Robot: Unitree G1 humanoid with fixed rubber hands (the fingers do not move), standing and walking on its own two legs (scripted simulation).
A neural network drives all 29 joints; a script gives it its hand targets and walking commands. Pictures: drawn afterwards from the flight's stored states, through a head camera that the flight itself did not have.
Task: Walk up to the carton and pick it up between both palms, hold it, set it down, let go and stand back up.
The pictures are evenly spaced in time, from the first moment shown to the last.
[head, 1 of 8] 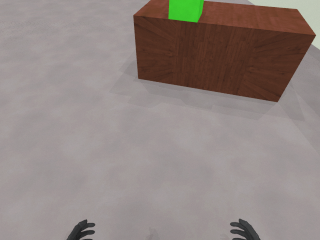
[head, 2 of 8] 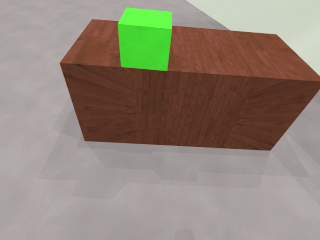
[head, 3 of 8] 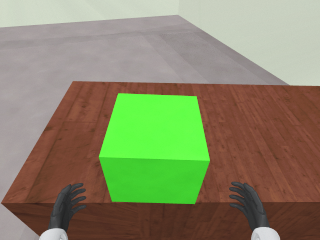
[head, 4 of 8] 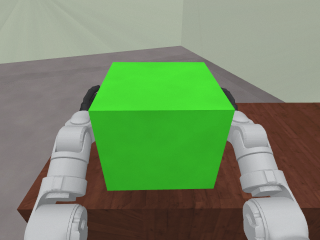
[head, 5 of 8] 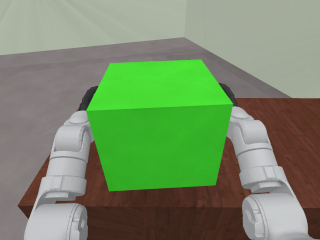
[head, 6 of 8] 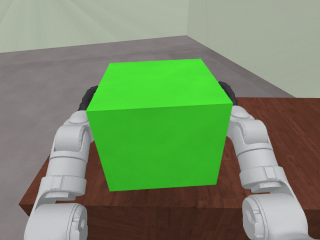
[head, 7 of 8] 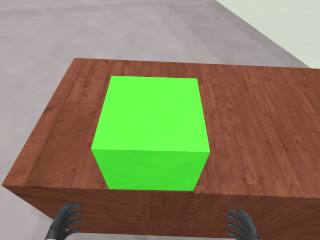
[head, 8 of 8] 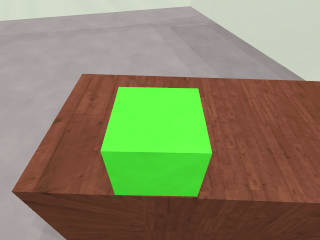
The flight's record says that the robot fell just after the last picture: no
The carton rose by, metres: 0.19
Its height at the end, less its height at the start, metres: +0.00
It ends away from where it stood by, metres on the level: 0.01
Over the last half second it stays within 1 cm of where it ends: yes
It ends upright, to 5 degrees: yes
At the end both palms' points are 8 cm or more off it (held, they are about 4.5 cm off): yes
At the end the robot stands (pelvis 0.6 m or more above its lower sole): yes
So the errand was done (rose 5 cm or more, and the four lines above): yes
